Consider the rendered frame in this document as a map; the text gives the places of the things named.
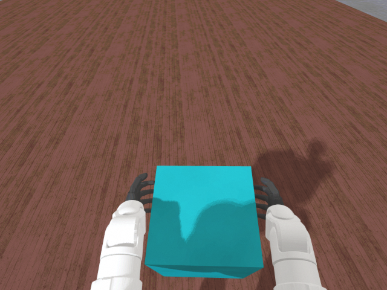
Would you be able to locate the robot right hand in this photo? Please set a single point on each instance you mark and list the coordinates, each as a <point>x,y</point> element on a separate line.
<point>273,197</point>

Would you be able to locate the carton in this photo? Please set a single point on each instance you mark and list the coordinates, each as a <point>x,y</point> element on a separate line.
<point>204,223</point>

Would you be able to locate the robot left hand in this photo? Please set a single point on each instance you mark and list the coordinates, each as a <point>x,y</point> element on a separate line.
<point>135,192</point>

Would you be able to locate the robot right forearm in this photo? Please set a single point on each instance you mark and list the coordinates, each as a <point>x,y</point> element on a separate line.
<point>292,251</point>

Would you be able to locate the robot left forearm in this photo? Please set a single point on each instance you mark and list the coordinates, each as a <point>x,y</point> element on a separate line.
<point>122,249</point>

